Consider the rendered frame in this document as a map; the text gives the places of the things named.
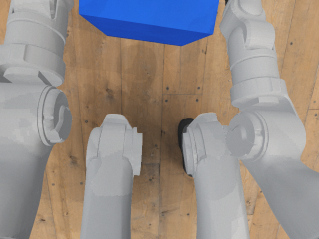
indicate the right robot upper arm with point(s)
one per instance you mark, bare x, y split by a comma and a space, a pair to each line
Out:
270, 144

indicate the left robot upper arm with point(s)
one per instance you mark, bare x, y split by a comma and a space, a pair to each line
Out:
33, 118

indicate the left robot forearm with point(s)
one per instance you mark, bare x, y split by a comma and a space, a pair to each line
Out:
33, 49

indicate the right robot foot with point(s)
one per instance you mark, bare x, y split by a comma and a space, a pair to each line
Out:
182, 128

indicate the carton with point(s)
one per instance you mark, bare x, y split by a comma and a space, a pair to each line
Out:
172, 22

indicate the right robot forearm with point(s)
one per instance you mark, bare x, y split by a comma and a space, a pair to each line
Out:
250, 46

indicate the right robot thigh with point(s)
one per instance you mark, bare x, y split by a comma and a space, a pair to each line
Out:
220, 201

